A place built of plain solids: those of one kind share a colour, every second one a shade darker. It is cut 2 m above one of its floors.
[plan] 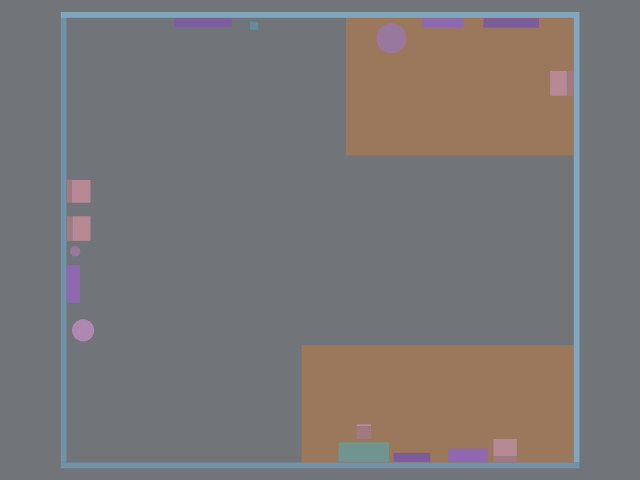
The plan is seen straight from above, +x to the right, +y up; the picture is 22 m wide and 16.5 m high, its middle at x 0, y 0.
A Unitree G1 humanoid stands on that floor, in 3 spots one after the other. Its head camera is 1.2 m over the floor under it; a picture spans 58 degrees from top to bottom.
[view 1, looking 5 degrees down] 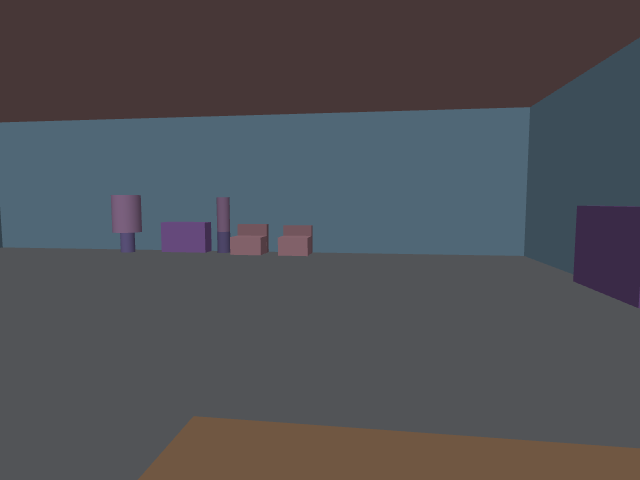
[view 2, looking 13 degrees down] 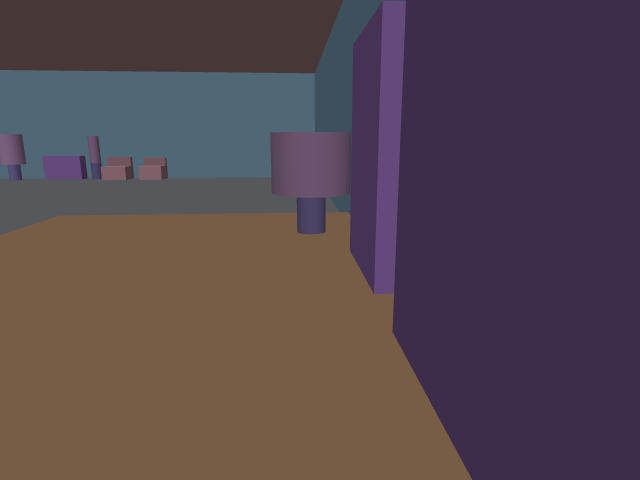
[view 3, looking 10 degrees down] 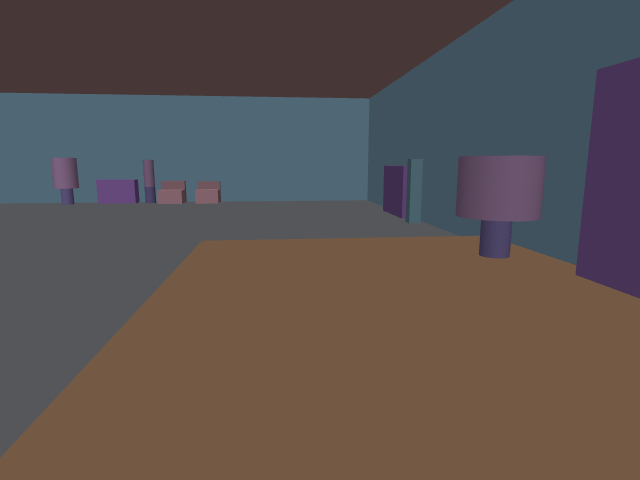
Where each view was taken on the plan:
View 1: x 3.11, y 3.94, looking -172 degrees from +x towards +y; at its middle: wall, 11.99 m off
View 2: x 8.15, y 6.65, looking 176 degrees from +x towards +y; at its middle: floor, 5.33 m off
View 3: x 7.80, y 4.06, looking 174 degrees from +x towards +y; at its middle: floor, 6.91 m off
